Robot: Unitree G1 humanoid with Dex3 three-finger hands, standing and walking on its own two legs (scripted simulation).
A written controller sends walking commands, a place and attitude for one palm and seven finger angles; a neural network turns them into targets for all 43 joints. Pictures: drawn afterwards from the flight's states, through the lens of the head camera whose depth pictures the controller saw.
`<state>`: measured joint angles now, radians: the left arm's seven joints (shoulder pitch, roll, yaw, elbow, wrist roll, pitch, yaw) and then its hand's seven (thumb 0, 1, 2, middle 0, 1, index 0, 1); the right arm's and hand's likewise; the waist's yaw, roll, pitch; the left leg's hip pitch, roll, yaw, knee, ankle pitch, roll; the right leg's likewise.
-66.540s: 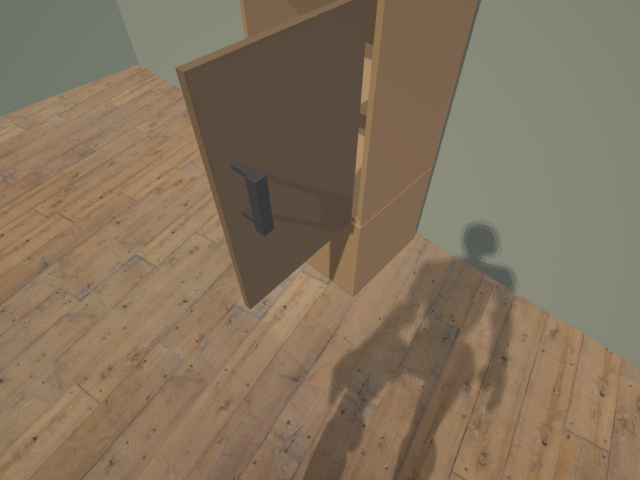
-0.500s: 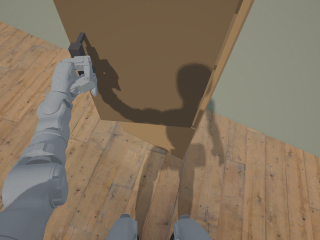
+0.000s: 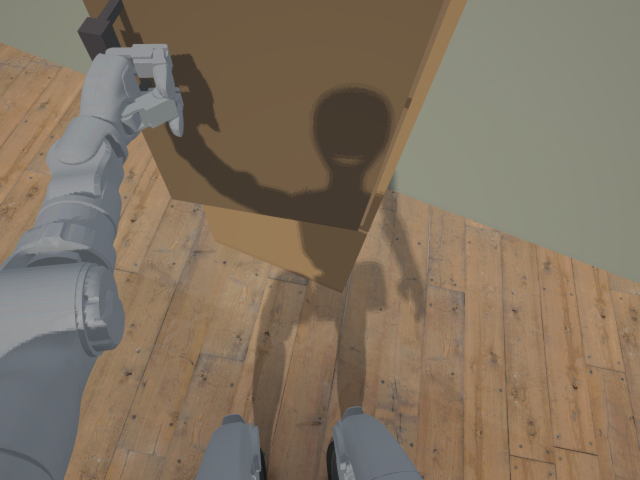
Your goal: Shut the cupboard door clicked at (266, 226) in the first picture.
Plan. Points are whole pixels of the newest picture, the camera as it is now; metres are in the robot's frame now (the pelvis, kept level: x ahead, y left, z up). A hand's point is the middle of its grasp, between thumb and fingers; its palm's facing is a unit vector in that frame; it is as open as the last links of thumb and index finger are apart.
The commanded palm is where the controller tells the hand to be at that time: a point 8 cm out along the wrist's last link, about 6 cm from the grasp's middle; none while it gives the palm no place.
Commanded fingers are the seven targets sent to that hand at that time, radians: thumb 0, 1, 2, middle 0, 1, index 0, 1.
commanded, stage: push the door shut along its arc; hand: left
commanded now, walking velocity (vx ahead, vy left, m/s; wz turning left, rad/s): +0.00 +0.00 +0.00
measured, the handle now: (124, 63) +0.61 +0.18 +0.10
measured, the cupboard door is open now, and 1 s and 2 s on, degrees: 14 3 3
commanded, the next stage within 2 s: pull the fist back off the door in 0.70 s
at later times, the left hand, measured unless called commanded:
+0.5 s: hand (202, 71) +0.58 +0.09 +0.11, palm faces -0.35 -0.94 -0.01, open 3.1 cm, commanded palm +0.59 +0.12 +0.11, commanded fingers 0.00 0.90 0.90 -1.30 -1.50 -1.30 -1.50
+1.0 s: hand (216, 50) +0.62 +0.07 +0.11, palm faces +0.10 -1.00 +0.03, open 3.1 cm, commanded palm +0.59 +0.08 +0.11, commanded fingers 0.00 0.90 0.90 -1.30 -1.50 -1.30 -1.50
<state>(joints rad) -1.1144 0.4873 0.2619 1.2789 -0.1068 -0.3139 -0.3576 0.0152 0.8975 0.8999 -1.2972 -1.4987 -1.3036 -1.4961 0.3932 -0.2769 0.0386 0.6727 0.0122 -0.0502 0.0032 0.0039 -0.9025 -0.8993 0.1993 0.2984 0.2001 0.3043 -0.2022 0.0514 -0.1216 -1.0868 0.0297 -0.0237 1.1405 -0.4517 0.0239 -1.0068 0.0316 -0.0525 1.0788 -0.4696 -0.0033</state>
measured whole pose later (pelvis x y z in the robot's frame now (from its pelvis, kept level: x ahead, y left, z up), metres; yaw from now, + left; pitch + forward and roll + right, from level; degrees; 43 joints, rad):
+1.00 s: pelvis +0.01 -0.01 -0.02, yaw -1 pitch +30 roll -5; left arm -1.36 0.43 0.35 1.28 0.08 -0.23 0.16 0.03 0.87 0.92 -1.30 -1.50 -1.30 -1.50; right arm 0.46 -0.24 0.03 0.66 -0.11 -0.06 0.10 0.00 -0.90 -0.90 0.20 0.30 0.20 0.30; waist -0.28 0.07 -0.14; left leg -1.27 0.05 -0.05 1.22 -0.49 0.01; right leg -1.18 0.05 -0.07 1.15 -0.50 -0.01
